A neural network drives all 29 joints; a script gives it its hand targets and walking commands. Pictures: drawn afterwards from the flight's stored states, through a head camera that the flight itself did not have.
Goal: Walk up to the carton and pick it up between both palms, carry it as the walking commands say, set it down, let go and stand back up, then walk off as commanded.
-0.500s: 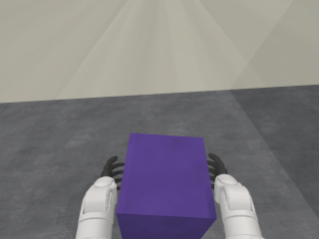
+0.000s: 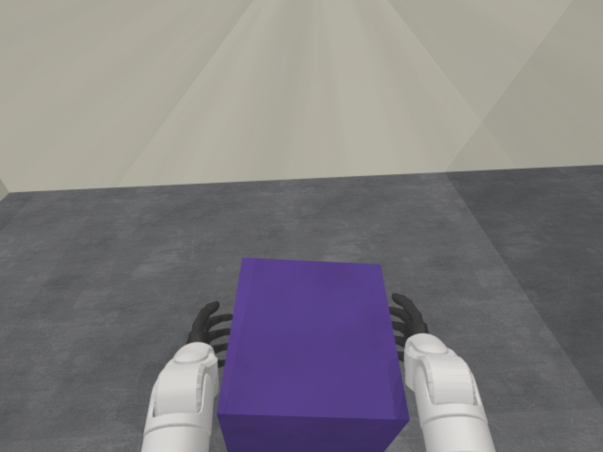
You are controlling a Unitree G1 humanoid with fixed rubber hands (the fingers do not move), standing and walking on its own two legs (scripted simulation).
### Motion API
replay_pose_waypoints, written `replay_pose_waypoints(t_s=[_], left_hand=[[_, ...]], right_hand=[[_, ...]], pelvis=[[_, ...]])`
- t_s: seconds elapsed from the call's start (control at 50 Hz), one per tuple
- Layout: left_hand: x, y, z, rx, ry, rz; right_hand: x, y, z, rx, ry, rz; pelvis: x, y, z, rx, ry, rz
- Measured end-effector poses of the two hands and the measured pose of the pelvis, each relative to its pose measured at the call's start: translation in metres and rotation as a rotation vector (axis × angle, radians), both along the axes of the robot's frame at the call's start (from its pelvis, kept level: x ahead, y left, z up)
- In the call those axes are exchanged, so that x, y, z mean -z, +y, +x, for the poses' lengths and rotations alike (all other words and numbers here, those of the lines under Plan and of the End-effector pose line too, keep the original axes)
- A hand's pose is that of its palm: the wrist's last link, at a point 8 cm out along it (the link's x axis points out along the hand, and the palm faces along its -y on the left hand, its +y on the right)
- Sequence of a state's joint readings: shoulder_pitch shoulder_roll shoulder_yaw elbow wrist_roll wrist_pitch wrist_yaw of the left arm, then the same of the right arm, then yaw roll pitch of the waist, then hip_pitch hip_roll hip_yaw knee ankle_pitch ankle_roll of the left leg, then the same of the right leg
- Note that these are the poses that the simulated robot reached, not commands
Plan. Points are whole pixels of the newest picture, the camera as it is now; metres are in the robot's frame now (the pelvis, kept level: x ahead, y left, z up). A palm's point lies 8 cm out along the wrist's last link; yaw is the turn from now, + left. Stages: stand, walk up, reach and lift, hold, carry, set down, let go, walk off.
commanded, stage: hold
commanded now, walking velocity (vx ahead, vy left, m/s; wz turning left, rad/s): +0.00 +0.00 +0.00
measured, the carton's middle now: (305, 369) +0.28 +0.00 -0.03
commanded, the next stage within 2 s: carry in 0.40 s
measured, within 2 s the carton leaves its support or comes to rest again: neither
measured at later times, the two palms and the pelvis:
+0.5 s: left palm (203, 351) +0.28 +0.14 +0.04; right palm (419, 345) +0.27 -0.15 +0.04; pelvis +0.00 +0.00 -0.01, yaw -1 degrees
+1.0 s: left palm (333, 374) +0.23 -0.03 +0.04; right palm out of the picture +0.12 -0.30 +0.04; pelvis -0.06 -0.07 -0.03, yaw -17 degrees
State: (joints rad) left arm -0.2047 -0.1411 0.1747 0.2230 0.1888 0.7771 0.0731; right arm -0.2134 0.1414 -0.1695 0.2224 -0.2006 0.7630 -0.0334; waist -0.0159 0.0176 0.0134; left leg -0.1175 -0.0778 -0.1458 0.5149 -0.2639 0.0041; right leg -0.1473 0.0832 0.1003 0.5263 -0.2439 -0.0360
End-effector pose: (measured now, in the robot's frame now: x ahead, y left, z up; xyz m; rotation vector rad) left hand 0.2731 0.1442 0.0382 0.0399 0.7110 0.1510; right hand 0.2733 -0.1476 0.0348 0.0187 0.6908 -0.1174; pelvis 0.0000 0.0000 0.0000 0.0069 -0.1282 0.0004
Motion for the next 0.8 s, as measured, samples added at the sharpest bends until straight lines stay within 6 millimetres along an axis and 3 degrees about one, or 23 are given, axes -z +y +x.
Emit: replay_pose_waypoints(t_s=[0.4, 0.54, 0.66, 0.8], left_hand=[[-0.001, -0.003, -0.001, 0.012, 0.006, 0.013], [-0.004, -0.008, 0.006, 0.026, -0.043, -0.011], [-0.014, -0.041, 0.008, 0.056, -0.052, -0.053], [-0.011, -0.12, -0.001, 0.189, -0.037, -0.079]], right_hand=[[0.003, -0.003, -0.004, 0.001, 0.006, -0.001], [-0.008, -0.007, -0.002, 0.032, -0.043, -0.006], [-0.013, -0.039, -0.024, 0.116, -0.053, 0.001], [-0.008, -0.111, -0.074, 0.293, -0.047, 0.033]], pelvis=[[0.0, -0.002, 0.002, -0.003, -0.002, -0.002], [0.015, -0.002, -0.007, 0.065, 0.1, 0.012], [0.02, -0.017, -0.017, 0.165, 0.15, 0.004], [0.031, -0.052, -0.03, 0.247, 0.184, -0.014]])
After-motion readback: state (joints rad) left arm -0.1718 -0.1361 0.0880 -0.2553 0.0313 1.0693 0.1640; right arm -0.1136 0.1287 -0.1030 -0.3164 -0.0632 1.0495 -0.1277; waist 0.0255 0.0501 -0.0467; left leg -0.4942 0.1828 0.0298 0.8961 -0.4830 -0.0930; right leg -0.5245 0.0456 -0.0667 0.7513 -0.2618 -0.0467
